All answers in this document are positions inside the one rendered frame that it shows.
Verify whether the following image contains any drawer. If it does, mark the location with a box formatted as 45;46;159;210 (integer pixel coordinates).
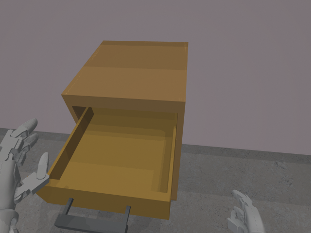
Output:
36;107;178;220

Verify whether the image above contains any robot left hand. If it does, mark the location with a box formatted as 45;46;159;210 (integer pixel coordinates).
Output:
0;118;50;210

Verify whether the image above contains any robot right hand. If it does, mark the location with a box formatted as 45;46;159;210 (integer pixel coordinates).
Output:
227;190;266;233

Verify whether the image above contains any handle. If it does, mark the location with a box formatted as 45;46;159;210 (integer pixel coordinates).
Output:
54;198;131;233

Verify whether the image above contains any cabinet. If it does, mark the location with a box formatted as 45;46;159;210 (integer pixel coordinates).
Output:
61;41;188;200

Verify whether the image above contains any left robot forearm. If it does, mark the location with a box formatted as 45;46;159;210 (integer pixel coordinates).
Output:
0;209;19;233

